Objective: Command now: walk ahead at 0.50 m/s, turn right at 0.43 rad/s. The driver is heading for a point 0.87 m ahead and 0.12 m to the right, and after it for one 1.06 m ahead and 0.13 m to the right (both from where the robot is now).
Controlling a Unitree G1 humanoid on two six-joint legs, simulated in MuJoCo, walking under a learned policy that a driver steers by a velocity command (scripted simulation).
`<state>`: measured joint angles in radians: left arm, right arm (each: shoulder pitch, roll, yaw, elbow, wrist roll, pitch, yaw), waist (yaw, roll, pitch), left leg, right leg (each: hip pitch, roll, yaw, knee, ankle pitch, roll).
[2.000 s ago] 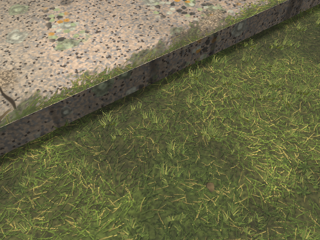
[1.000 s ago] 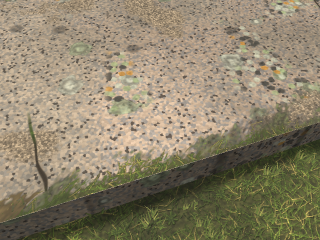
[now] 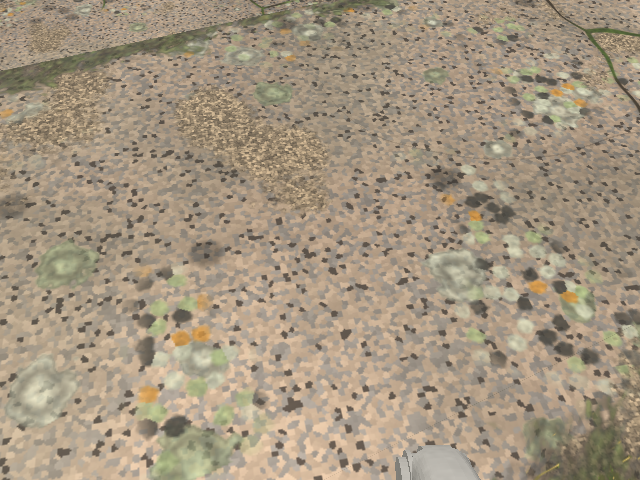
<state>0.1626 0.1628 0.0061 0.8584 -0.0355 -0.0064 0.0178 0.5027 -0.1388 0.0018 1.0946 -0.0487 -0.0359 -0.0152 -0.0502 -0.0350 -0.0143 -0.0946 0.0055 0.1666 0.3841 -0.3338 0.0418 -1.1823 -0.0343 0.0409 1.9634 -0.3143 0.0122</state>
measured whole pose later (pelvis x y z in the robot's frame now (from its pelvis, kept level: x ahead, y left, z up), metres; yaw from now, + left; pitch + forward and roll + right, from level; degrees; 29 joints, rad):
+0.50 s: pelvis +0.31 -0.06 +0.17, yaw -13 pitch +4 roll +2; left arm 0.38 0.17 -0.02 0.90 0.00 -0.09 -0.05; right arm 0.03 -0.20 0.04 0.60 -0.02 -0.10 0.00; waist -0.01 0.04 -0.10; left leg -0.92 0.11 -0.06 1.30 0.01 0.08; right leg -0.25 0.09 0.02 0.45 -0.26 -0.11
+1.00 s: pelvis +0.64 -0.06 +0.18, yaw -16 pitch +2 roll +1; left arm 0.23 0.28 0.03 0.75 -0.01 -0.08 0.00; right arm 0.32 -0.25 -0.03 0.80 0.00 -0.09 0.02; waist -0.02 -0.04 -0.01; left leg -0.22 -0.08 0.06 0.32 -0.16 0.09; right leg -0.64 -0.09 0.05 1.21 -0.27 0.00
